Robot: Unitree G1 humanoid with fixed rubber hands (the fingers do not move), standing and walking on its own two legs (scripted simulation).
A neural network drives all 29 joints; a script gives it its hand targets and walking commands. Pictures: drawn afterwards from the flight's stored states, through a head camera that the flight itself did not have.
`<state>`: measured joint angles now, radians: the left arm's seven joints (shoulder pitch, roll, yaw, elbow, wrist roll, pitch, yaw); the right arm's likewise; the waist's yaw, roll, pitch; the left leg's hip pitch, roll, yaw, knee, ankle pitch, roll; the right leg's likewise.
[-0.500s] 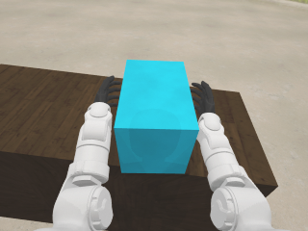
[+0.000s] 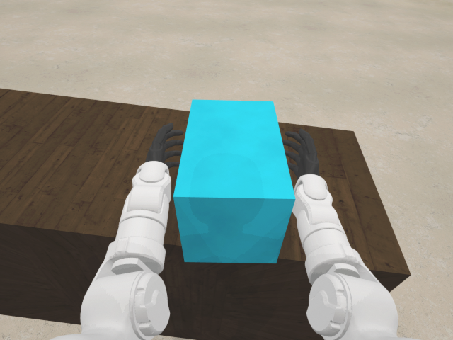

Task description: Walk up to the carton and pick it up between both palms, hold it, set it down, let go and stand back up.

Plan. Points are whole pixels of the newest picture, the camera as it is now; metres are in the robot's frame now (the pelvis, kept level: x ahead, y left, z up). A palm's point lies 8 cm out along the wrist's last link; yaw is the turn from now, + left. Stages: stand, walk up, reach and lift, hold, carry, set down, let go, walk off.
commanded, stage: set down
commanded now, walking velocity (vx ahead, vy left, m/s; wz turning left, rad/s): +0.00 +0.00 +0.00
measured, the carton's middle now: (231, 176) +0.44 -0.02 +0.06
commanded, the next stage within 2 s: none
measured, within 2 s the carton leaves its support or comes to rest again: rests again in 0.62 s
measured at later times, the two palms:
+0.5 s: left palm (157, 174) +0.40 +0.12 +0.10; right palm (302, 181) +0.39 -0.15 +0.11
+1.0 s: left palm (160, 174) +0.41 +0.12 +0.10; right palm (302, 187) +0.38 -0.16 +0.09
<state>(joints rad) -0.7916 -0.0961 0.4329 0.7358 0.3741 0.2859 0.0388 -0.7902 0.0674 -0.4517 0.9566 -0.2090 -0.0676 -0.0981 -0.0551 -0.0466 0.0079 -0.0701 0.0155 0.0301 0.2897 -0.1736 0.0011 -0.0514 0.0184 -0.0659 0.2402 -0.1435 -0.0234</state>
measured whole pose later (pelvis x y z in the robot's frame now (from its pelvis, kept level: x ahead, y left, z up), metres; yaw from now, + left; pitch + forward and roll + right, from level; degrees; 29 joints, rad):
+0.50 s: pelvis +0.00 +0.00 +0.00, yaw -1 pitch -1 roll -1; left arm -0.75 -0.12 0.46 0.76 0.38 0.21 0.04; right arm -0.75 0.09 -0.52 0.95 -0.28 -0.11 -0.07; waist -0.04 -0.04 0.00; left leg -0.10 0.02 0.05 0.30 -0.18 0.01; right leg -0.09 0.01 -0.07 0.24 -0.14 -0.02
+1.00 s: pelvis +0.00 +0.01 +0.00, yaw -2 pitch -1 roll +0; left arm -0.76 -0.15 0.50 0.73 0.43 0.17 0.01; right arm -0.71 0.13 -0.56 0.86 -0.35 -0.13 -0.04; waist -0.03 -0.03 0.04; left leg -0.09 0.02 0.07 0.28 -0.17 0.01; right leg -0.09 0.01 -0.06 0.23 -0.13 -0.02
